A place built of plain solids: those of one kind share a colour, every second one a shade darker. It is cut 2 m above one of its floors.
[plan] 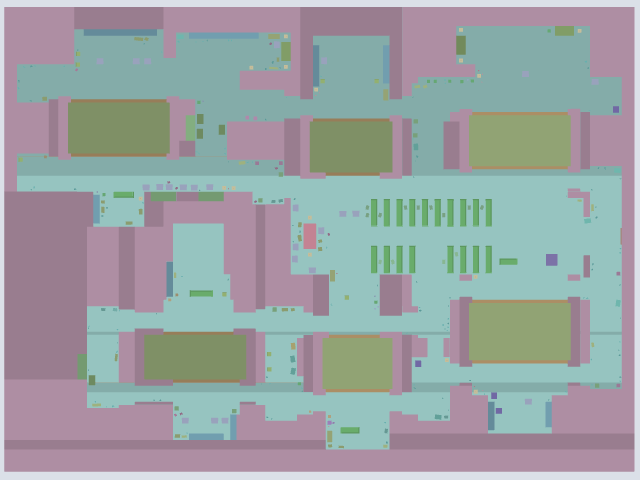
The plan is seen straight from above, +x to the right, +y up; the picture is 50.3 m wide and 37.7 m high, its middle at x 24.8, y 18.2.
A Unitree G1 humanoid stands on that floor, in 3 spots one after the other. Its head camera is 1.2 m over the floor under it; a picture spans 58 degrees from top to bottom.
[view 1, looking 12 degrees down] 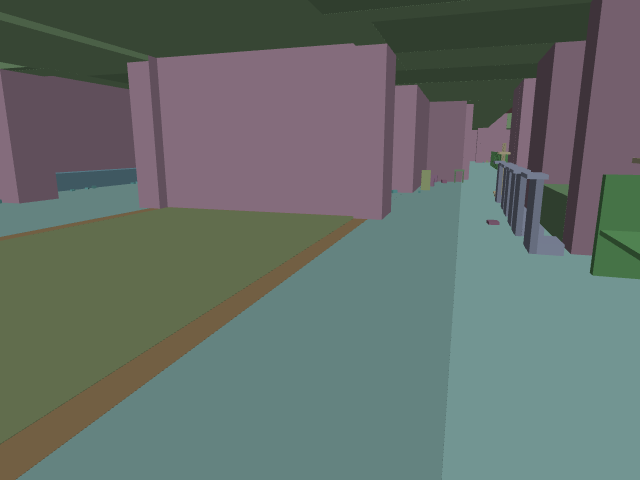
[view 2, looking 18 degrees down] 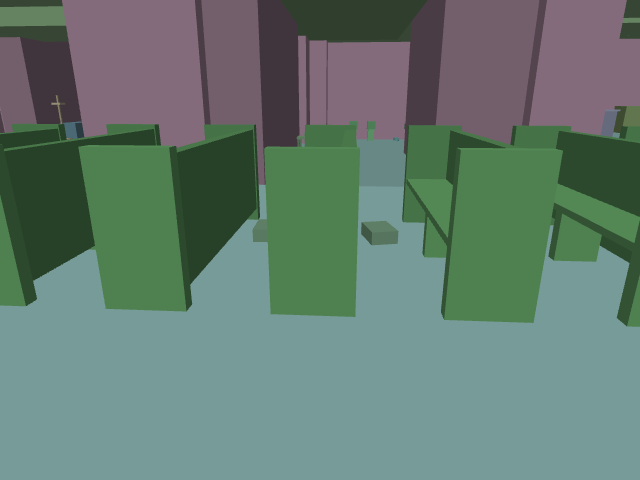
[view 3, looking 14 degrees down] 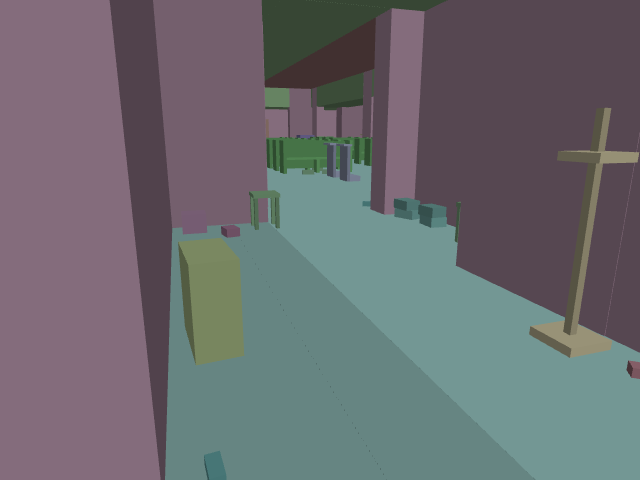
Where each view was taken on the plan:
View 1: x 5.50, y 23.25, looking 18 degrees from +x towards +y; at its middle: floor_band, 5.78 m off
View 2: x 33.25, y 17.00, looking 94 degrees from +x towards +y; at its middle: bench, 2.37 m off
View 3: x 16.25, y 24.38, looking -18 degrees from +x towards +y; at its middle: floor_strip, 4.96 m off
